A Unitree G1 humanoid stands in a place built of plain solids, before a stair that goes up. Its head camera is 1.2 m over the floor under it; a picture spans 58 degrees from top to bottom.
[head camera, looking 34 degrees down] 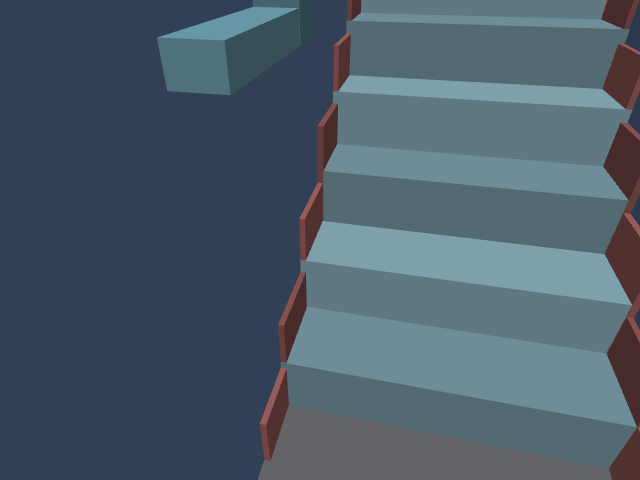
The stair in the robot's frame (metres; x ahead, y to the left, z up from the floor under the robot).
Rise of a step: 0.20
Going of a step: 0.25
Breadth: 0.98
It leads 13 degrees to the right of straight ahead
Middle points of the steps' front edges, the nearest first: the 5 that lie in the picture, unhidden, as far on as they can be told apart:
0.75 -0.36 0.18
0.99 -0.41 0.38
1.24 -0.47 0.58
1.48 -0.52 0.78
1.72 -0.57 0.97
